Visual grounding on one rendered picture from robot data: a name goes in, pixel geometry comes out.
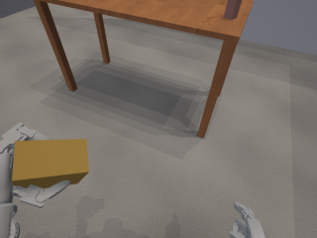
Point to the table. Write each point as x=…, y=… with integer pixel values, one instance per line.
x=199, y=17

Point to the sponge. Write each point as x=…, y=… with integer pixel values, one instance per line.
x=44, y=163

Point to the robot left forearm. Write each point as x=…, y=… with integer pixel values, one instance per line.
x=9, y=227

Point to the right robot hand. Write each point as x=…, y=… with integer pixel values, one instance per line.
x=251, y=229

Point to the left robot hand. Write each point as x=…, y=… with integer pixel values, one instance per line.
x=32, y=195

